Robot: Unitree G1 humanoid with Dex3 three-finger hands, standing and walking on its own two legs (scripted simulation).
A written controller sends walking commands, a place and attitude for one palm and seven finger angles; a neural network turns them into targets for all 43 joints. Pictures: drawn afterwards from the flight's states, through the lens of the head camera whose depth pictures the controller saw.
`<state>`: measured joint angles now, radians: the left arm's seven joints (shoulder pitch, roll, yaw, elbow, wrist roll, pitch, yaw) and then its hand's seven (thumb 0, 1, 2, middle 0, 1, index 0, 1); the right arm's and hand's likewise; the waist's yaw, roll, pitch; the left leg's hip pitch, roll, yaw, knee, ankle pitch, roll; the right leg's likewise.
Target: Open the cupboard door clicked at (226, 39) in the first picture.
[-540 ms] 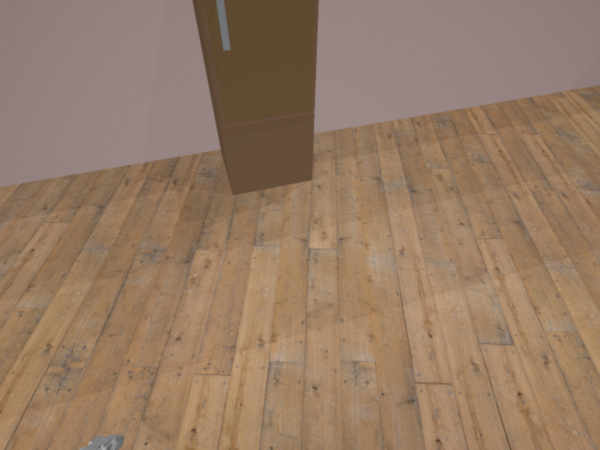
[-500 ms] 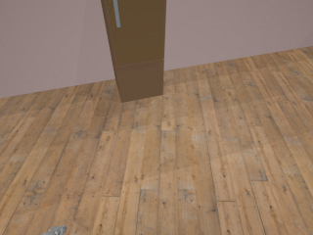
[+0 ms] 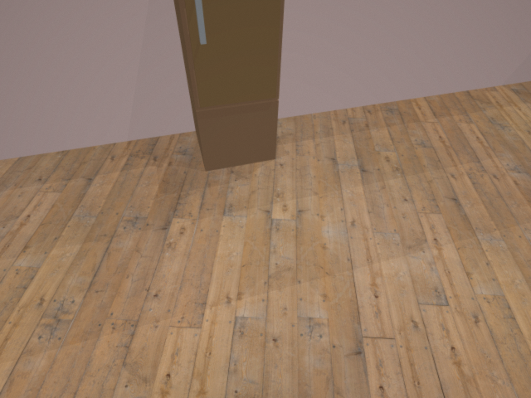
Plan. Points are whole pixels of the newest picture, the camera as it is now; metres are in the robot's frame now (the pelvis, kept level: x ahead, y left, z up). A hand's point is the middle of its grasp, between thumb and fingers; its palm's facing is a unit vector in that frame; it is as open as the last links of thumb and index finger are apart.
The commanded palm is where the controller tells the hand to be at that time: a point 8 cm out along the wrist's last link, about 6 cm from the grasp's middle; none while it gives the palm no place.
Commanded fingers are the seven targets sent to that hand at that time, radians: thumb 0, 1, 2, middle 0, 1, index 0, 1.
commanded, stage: stand and wait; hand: left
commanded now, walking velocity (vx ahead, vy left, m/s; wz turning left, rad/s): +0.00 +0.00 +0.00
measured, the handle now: (199, 17) +1.35 +0.34 +0.04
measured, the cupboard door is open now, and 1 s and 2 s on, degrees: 0 0 0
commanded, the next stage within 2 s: look at it before walking up in 0.28 s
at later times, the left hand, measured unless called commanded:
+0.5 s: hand out of the picture +0.07 +0.25 -0.15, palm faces -0.03 -0.94 -0.33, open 7.4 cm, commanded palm none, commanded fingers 0.00 0.90 0.90 -0.20 -0.30 -0.20 -0.30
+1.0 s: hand out of the picture +0.07 +0.25 -0.15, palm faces -0.03 -0.94 -0.33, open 7.4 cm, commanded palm none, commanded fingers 0.00 0.90 0.90 -0.20 -0.30 -0.20 -0.30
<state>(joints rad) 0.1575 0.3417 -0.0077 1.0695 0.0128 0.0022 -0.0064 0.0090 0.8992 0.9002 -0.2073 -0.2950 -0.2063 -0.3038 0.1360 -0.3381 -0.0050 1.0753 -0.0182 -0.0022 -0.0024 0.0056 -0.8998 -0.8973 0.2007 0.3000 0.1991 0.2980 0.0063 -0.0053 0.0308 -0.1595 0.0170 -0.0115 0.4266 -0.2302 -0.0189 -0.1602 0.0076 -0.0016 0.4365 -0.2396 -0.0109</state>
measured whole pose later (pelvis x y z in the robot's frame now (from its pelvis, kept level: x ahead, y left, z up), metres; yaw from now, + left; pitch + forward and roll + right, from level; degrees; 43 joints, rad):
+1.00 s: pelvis +0.00 +0.00 +0.00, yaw +0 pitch -2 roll +0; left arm 0.14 0.34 -0.01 1.09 0.01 0.00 -0.01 0.01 0.90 0.90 -0.21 -0.29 -0.21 -0.30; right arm 0.12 -0.34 0.00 1.11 -0.01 -0.01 0.00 0.01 -0.90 -0.90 0.20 0.30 0.20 0.30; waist 0.01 -0.01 0.03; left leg -0.13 0.01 -0.01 0.37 -0.20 -0.01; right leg -0.13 0.00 0.00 0.38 -0.21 0.00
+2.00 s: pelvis +0.32 +0.00 -0.01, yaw -15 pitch -2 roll +0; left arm 0.34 0.18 0.07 1.08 0.04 -0.02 -0.01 0.01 0.91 0.90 -0.20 -0.29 -0.20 -0.30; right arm 0.20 -0.14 -0.07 1.02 -0.02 -0.08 -0.02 -0.02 -0.94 -0.90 0.20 0.30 0.20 0.30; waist 0.03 -0.04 0.04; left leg -0.31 0.05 0.21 0.57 -0.23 0.06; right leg -0.46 -0.05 -0.04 1.25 -0.33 -0.04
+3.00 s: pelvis +0.65 -0.14 -0.01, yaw -16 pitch +0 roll -1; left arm 0.20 0.19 0.06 1.00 0.02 0.02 0.01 0.01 0.91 0.90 -0.20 -0.29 -0.20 -0.30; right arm 0.18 -0.17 -0.04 0.98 -0.03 0.01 0.00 0.00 -0.91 -0.90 0.20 0.30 0.20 0.30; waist 0.01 -0.01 0.07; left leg -0.34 0.01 0.06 0.53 -0.19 0.05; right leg -0.44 -0.07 -0.04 1.02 -0.45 0.06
